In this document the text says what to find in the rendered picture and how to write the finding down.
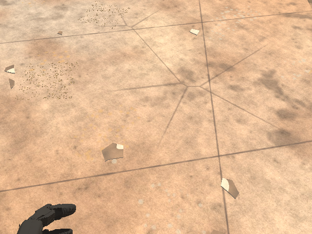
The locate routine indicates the left robot hand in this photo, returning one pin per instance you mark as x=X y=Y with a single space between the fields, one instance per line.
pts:
x=46 y=215

